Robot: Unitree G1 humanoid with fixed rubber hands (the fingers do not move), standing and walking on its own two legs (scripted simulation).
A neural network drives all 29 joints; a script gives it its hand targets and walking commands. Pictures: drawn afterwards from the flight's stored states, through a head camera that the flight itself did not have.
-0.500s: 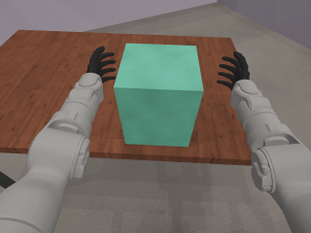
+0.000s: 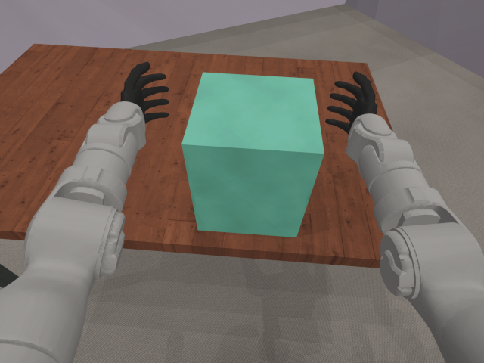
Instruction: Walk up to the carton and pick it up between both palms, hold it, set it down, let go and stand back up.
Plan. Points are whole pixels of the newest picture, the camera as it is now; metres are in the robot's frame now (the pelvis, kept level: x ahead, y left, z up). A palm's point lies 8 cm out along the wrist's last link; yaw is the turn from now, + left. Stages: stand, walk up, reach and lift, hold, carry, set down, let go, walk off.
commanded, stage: set down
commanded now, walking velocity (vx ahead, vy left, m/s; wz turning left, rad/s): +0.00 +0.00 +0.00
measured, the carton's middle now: (252, 158) +0.48 -0.05 +0.04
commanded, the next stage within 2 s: none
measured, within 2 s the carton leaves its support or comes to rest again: neither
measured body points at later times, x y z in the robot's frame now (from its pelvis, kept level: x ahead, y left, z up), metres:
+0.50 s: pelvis +0.00 +0.01 +0.01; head -0.01 +0.02 +0.46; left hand +0.42 +0.17 +0.14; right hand +0.36 -0.22 +0.12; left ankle +0.00 +0.16 -0.74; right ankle +0.05 -0.12 -0.74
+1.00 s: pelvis -0.01 +0.02 +0.01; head -0.01 +0.02 +0.46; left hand +0.35 +0.17 +0.08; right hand +0.30 -0.22 +0.07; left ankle +0.00 +0.16 -0.74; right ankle +0.04 -0.12 -0.74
